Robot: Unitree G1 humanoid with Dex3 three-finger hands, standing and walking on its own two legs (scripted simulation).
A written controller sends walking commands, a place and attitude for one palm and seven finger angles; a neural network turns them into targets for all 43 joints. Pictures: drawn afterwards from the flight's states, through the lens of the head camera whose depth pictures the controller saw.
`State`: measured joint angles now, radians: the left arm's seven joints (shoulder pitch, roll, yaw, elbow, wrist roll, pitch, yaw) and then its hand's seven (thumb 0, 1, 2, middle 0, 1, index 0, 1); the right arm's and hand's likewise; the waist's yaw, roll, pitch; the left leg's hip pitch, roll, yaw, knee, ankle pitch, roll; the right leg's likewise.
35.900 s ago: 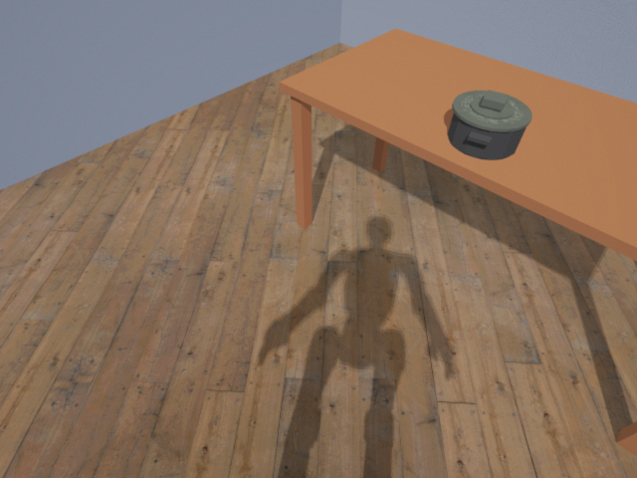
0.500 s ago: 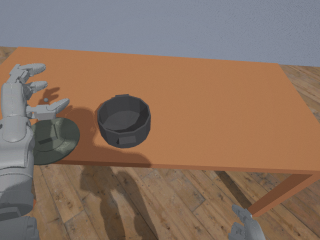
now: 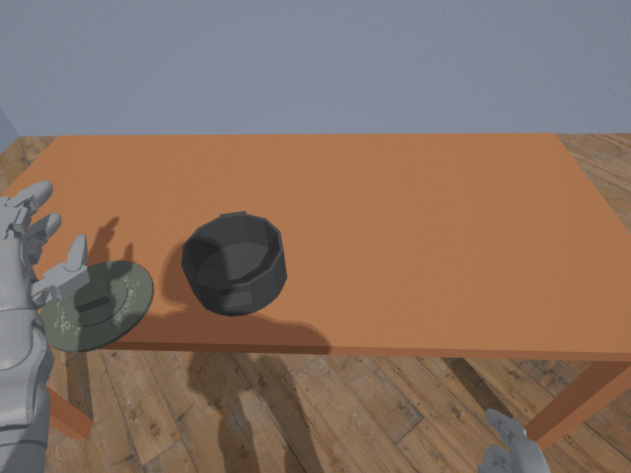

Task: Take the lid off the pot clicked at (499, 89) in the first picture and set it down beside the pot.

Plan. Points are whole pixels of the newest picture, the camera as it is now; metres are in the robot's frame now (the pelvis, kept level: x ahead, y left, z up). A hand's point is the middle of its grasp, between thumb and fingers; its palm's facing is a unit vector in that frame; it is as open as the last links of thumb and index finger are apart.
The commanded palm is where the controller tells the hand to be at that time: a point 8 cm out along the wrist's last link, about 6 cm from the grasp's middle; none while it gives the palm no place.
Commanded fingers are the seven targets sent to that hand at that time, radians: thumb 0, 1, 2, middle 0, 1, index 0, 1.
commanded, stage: draw the hand back to the body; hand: left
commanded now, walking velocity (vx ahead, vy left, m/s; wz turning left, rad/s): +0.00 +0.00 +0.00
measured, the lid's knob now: (91, 293) +0.41 +0.44 -0.07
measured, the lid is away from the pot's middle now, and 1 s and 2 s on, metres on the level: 0.26 0.26 0.26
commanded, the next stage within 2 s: step back with the hand held close in 0.98 s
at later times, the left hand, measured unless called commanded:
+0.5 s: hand (65, 308) +0.24 +0.27 +0.16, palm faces +0.42 -0.85 -0.31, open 7.4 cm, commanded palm +0.18 +0.31 +0.17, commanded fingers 0.00 0.90 0.90 -0.20 -0.30 -0.20 -0.30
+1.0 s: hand (24, 379) +0.16 +0.27 +0.16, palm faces +0.39 -0.86 -0.34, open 7.4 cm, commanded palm +0.11 +0.31 +0.17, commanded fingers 0.00 0.90 0.90 -0.20 -0.30 -0.20 -0.30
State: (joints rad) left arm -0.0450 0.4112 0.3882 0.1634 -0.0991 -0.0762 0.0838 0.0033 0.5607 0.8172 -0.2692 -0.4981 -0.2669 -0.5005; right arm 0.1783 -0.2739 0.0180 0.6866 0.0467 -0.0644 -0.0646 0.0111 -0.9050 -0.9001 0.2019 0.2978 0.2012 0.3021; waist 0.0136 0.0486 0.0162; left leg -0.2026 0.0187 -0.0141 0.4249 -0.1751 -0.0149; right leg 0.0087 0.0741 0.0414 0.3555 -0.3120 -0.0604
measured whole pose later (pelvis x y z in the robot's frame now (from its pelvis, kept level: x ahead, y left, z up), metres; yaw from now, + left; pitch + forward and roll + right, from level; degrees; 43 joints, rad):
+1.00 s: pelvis -0.02 +0.03 +0.00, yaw +1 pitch -6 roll -1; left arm 0.51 0.34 0.28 -0.45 -0.11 -0.11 0.08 0.01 0.89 0.90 -0.21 -0.30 -0.21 -0.31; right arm 0.15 -0.21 0.03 0.64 0.00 -0.10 -0.07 0.01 -0.90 -0.90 0.20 0.30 0.20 0.30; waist 0.06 0.05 0.04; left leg -0.16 -0.01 -0.02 0.41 -0.15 0.02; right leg 0.07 0.05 0.03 0.32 -0.28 -0.03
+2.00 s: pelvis -0.10 +0.07 -0.02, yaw +1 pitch -1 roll -3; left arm 0.57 0.39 0.38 -0.63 -0.06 -0.21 0.11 0.01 0.89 0.90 -0.22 -0.30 -0.21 -0.31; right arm 0.20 -0.19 -0.01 0.56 0.00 -0.10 -0.06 0.01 -0.90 -0.90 0.20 0.30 0.20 0.30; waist 0.00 -0.03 0.06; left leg -0.43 0.00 0.02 0.63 -0.19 0.06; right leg -0.34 0.02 0.01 0.74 -0.43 0.01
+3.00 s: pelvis -0.34 +0.07 -0.02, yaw -1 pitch -3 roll +1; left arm 0.53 0.35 0.34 -0.49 -0.05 -0.15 0.15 0.01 0.90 0.90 -0.21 -0.30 -0.21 -0.31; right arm 0.27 -0.21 -0.02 0.59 0.02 -0.13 -0.07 0.01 -0.90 -0.90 0.20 0.30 0.20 0.30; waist -0.04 -0.05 -0.02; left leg -0.26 0.01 0.03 0.62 -0.33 0.02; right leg -0.46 -0.01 -0.02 0.84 -0.42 0.00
